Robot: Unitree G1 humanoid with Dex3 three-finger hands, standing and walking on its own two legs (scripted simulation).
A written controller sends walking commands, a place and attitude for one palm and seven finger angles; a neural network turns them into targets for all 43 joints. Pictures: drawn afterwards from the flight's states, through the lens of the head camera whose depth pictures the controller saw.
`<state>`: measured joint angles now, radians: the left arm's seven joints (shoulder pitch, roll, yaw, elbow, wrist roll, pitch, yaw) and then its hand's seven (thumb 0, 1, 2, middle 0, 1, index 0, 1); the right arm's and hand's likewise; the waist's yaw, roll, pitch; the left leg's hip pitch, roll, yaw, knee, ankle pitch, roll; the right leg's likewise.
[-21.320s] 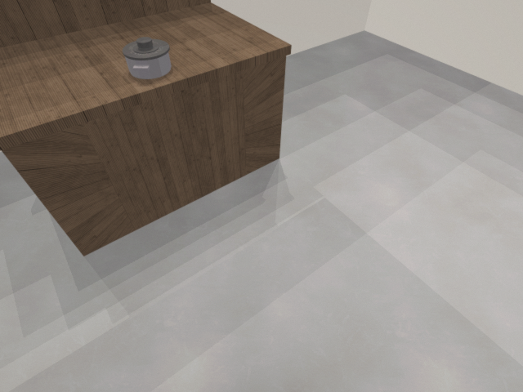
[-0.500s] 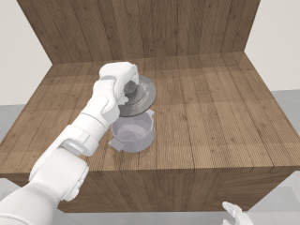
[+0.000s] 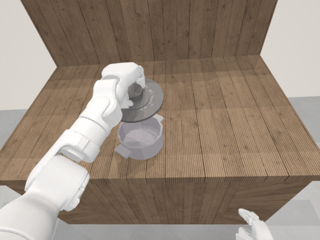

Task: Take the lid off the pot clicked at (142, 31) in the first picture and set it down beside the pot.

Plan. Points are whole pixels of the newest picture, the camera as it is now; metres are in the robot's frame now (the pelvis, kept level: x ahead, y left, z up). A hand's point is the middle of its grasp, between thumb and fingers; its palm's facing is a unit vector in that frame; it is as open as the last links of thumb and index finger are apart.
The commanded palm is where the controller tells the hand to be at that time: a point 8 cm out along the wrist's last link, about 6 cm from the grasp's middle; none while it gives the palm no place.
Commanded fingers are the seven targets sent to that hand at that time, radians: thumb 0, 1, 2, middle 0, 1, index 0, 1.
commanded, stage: move the lid sideways beside the pot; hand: left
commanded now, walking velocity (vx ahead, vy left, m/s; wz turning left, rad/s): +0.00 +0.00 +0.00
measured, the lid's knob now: (133, 92) +0.47 +0.08 +0.14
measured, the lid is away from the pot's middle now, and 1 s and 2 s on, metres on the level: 0.01 0.12 0.24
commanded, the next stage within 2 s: lower the lid onto the table in 2.00 s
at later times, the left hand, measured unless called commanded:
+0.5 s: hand (101, 94) +0.44 +0.16 +0.16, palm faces -0.25 -0.03 -0.97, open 8.8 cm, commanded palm +0.43 +0.16 +0.23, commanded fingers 0.00 0.47 1.14 -1.00 -1.11 -0.78 -1.00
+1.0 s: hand (80, 96) +0.44 +0.21 +0.16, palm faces -0.25 -0.03 -0.97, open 8.8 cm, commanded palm +0.42 +0.22 +0.23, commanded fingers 0.00 0.47 1.14 -1.00 -1.11 -0.78 -1.00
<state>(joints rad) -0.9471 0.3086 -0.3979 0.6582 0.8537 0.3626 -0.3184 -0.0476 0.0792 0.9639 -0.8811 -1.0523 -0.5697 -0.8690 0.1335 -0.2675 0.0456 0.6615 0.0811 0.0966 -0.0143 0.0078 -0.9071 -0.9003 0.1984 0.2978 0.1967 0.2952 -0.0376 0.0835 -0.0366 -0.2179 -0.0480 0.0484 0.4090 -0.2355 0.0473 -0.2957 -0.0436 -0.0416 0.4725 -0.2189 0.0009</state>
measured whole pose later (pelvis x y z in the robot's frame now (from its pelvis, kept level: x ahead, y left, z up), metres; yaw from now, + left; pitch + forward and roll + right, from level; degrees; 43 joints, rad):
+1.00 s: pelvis +0.01 +0.02 +0.00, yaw +1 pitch +3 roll +0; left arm -0.83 0.53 -0.22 0.58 0.88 0.19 -0.40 -0.04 0.09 0.97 -0.90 -1.06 -0.56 -0.86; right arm 0.18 -0.29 0.04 0.64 0.09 0.11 -0.01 0.01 -0.91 -0.90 0.20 0.30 0.20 0.30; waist -0.03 0.08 -0.02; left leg -0.22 -0.06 0.04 0.40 -0.24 0.07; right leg -0.27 -0.05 -0.05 0.41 -0.20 0.03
